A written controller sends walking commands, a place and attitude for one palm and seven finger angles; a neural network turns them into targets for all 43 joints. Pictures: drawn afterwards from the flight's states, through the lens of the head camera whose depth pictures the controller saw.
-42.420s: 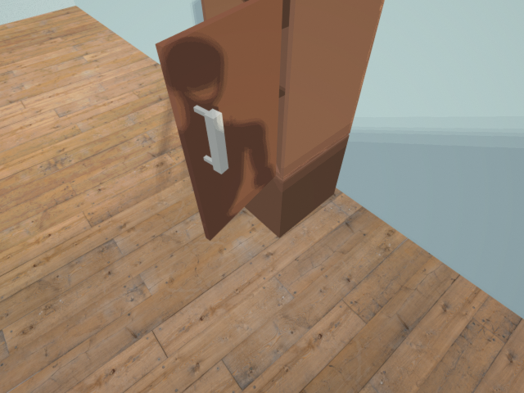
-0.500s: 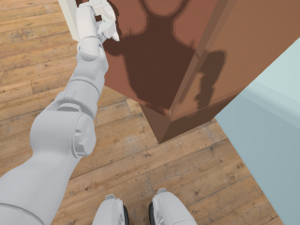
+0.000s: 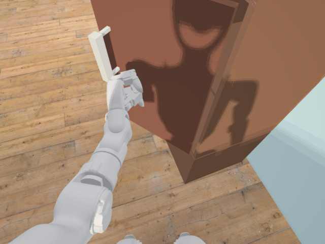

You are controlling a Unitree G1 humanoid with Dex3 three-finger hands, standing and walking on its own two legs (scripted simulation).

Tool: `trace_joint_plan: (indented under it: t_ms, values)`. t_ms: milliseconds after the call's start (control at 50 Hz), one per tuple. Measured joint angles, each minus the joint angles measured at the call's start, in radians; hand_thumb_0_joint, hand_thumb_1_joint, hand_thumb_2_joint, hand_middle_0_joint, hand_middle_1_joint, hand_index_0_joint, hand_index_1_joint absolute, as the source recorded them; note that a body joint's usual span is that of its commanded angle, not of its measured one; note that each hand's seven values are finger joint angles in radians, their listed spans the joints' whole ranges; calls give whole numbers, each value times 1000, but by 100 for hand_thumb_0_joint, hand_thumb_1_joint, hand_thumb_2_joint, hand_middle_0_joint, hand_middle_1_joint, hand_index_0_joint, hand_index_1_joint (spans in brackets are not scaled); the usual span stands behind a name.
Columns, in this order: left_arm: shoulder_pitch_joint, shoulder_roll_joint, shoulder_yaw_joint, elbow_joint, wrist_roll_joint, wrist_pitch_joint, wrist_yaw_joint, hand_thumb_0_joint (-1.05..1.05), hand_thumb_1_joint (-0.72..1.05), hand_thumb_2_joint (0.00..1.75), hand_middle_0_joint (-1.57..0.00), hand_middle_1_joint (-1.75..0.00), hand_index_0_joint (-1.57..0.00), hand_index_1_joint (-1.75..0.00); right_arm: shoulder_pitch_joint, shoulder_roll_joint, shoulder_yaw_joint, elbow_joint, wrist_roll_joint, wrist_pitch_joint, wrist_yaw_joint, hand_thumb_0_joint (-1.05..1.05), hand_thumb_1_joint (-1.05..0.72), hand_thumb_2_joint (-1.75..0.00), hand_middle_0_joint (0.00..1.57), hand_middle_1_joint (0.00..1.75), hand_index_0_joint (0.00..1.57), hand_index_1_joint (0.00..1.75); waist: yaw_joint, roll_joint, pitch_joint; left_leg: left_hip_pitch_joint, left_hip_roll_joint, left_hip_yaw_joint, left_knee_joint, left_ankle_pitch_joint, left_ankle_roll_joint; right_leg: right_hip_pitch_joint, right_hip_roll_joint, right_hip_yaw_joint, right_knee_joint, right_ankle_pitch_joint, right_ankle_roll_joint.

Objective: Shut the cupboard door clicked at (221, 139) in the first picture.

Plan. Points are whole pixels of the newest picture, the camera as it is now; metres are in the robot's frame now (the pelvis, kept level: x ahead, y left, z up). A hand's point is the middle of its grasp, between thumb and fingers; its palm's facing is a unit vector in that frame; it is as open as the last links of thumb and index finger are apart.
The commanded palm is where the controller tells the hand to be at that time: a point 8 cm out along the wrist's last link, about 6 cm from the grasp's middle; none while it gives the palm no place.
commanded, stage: pull the fist back off the door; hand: left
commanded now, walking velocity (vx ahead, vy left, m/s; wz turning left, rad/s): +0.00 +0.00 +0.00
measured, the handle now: (107, 55) +0.61 +0.12 +0.08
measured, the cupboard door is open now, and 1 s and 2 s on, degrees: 37 37 37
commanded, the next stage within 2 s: draw the hand back to the body in 0.20 s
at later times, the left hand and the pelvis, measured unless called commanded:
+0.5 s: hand (132, 104) +0.41 +0.05 +0.10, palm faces +0.04 -1.00 -0.03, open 3.1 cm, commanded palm +0.36 +0.11 +0.11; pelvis -0.01 -0.01 +0.01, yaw -1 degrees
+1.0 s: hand (62, 153) +0.28 +0.16 +0.15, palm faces +0.05 -0.98 -0.19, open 3.1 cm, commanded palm +0.25 +0.21 +0.17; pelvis -0.01 +0.01 +0.05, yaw +1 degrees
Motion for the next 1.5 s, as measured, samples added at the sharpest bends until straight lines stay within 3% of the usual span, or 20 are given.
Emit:
trace_joint_plan:
  t_ms: [80, 200, 340, 400, 500, 620, 840, 920, 1020, 1240, 1500]
  values:
    - [61, -16, -52, -67, 2, -18, 0, 2, 90, 90, -130, -150, -130, -150, -54, -4, -6, -7, 8, -8, -12, 0, -91, -90, 20, 29, 20, 30, 17, -5, 8, 15, -3, -4, 0, 3, -4, 14, -3, -5, 6, -3, -3]
    - [93, -20, -84, -100, -11, 13, -7, 2, 90, 90, -130, -150, -130, -150, -114, 9, 7, -14, 23, -4, -31, 0, -91, -90, 19, 29, 20, 30, 34, -8, 13, 44, -8, -7, -14, 14, -7, 40, -8, -7, 1, 2, -5]
    - [57, -19, -90, -58, -27, 16, -18, 2, 90, 90, -130, -150, -130, -150, -127, 32, 29, -3, 27, -11, -39, 0, -91, -90, 20, 29, 20, 30, 37, -4, 9, 52, -12, -13, -21, 26, -10, 50, -11, -14, -2, 9, -8]
    - [66, -19, -62, -67, -27, 18, -30, 2, 90, 90, -130, -150, -130, -150, -115, 37, 36, -2, 27, -5, -39, 0, -91, -90, 20, 29, 20, 30, 37, -3, 8, 58, -10, -6, -27, 30, -9, 51, -10, -7, -5, 14, -8]
    - [214, 1, -37, -228, -42, 41, -64, 2, 90, 90, -130, -150, -130, -150, -69, 34, 36, -21, 40, 15, -43, 1, -91, -90, 20, 29, 20, 30, 48, 3, 13, 127, -5, 20, -80, 43, -7, 105, -4, 22, -43, 31, -4]
    - [404, 43, -63, -434, -90, 112, -126, 2, 90, 90, -130, -150, -130, -150, -46, 19, 36, -23, 71, 28, -69, 1, -91, -90, 20, 30, 20, 30, 71, 8, 34, 239, -3, 16, -150, 67, -5, 222, 1, 23, -125, 59, -1]
    - [616, 96, -83, -722, -155, 245, -241, 2, 90, 90, -127, -147, -127, -147, -161, -5, 45, -58, 108, -10, -119, 1, -91, -90, 20, 29, 20, 30, 112, 6, 57, 383, -15, 5, -240, 101, 6, 379, -7, 16, -233, 100, 10]
    - [720, 147, -119, -848, -103, 291, -237, 2, 90, 90, -121, -141, -121, -140, -219, 11, 59, -81, 106, 10, -145, 1, -91, -90, 19, 29, 20, 30, 124, 3, 81, 466, -26, 4, -310, 128, 10, 462, -16, 18, -297, 122, 17]
    - [826, 186, -133, -974, -70, 333, -225, 2, 90, 90, -111, -129, -111, -129, -262, 29, 84, -99, 96, 22, -165, 1, -91, -90, 20, 29, 20, 30, 149, 8, 112, 555, -36, -4, -392, 162, 20, 557, -23, 14, -389, 157, 26]
    - [1034, 235, -18, -1209, -60, 385, -194, 2, 90, 90, -82, -97, -82, -97, -250, 53, 113, -86, 72, 21, -158, 1, -90, -90, 20, 30, 21, 30, 179, 33, 133, 650, -53, -10, -479, 187, 35, 662, -37, 12, -492, 189, 43]
    - [1229, 311, 195, -1357, -72, 370, -171, 2, 89, 90, -47, -59, -47, -58, -204, 30, 76, -38, 71, -13, -156, 1, -90, -90, 20, 30, 21, 30, 186, 40, 123, 649, -57, -11, -470, 176, 43, 672, -40, 11, -503, 188, 54]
